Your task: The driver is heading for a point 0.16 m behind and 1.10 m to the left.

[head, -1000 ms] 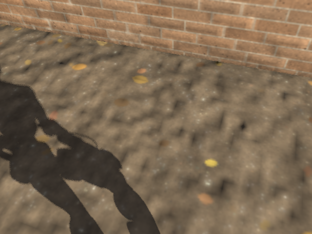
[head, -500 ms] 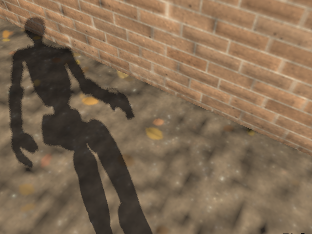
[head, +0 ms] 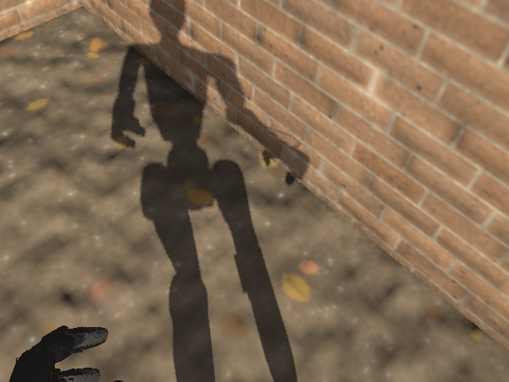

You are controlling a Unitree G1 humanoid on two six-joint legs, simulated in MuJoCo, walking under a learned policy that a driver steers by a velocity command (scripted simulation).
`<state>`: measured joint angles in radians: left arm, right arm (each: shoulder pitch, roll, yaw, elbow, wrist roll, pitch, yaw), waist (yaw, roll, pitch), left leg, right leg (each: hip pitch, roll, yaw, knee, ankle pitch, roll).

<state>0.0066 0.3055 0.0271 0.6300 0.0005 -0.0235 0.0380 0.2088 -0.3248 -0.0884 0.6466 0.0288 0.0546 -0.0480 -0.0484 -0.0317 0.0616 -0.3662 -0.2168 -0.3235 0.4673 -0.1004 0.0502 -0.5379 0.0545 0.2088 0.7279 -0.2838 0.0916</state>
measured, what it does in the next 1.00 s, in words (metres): walks ahead, turning left: right foot, then left foot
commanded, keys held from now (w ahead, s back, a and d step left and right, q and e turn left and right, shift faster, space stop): w+q+shift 1.00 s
